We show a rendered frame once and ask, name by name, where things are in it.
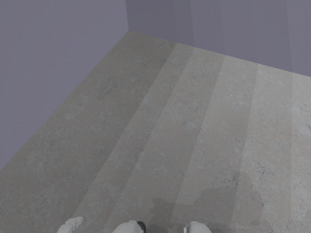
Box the robot left hand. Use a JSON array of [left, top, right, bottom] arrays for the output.
[[56, 216, 84, 233]]

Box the left robot thigh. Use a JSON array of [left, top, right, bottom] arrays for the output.
[[112, 222, 144, 233]]

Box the right robot thigh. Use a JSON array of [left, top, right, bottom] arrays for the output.
[[183, 222, 212, 233]]

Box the robot thigh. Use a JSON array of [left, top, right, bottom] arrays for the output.
[[112, 222, 144, 233], [183, 222, 212, 233]]

